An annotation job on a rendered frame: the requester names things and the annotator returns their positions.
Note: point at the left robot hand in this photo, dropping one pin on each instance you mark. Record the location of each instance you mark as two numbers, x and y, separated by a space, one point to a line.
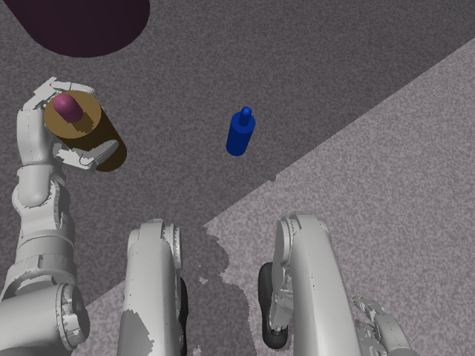
38 145

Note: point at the right robot hand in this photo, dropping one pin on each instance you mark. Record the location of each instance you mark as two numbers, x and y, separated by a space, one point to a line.
387 334

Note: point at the left robot arm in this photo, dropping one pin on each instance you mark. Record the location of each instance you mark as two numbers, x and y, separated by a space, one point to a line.
42 312

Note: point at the right robot foot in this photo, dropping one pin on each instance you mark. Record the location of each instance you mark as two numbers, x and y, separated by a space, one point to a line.
273 339

